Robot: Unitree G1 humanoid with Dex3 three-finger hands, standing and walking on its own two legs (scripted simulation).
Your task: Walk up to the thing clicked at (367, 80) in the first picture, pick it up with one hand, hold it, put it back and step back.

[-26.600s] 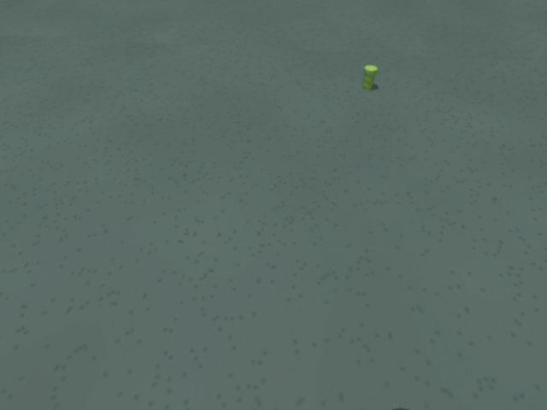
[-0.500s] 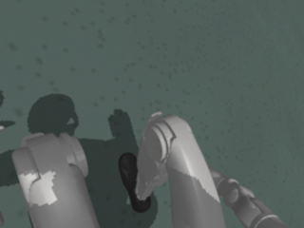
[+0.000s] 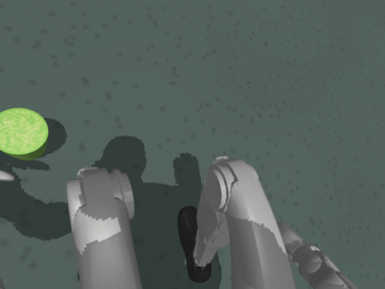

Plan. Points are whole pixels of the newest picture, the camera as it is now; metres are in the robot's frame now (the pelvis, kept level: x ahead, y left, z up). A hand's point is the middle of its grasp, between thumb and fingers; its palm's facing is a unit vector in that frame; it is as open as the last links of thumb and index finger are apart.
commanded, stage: rise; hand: left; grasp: from the side
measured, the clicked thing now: (25, 140) +0.40 +0.31 -0.23
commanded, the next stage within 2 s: home in 0.10 s
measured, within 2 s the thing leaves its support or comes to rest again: neither
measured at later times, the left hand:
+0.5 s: hand out of the picture +0.28 +0.41 +0.02, palm faces +0.38 -0.78 -0.50, open 17.4 cm
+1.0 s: hand out of the picture +0.23 +0.27 +0.23, palm faces +0.37 -0.85 -0.39, open 17.1 cm
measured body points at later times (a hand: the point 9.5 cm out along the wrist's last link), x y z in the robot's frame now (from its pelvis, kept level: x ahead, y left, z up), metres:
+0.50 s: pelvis +0.01 -0.01 +0.10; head +0.21 +0.07 +0.49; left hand +0.26 +0.45 +0.05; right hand +0.22 -0.24 -0.03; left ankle +0.08 +0.12 -0.27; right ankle +0.14 -0.13 -0.27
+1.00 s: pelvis +0.07 -0.02 +0.33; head +0.17 +0.03 +0.76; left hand +0.21 +0.31 +0.25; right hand +0.32 -0.22 +0.24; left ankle +0.08 +0.12 -0.27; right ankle +0.14 -0.13 -0.27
